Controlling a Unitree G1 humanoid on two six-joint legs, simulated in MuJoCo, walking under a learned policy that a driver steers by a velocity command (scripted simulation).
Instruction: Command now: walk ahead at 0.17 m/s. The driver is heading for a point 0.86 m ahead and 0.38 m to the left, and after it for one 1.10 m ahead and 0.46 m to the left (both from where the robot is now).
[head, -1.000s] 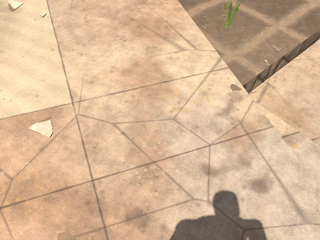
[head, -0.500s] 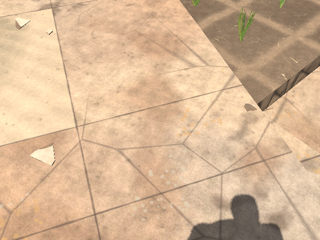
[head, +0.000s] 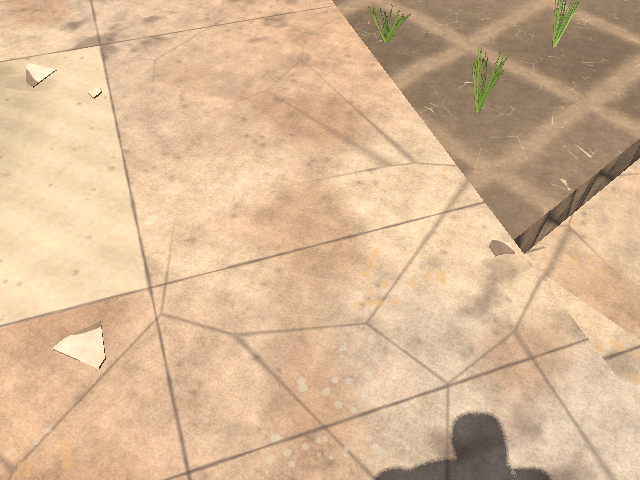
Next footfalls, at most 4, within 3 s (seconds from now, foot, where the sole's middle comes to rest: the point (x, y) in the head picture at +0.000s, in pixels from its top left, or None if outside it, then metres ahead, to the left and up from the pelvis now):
0.66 left None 0.41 0.14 -0.77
1.16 right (292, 377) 0.76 0.09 -0.77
1.66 left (127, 371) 0.78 0.48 -0.77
2.18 right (211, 317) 0.93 0.30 -0.77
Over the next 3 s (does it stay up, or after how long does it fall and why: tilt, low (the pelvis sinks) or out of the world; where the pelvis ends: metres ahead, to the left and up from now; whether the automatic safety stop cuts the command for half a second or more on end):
stays up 0.84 0.37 0.01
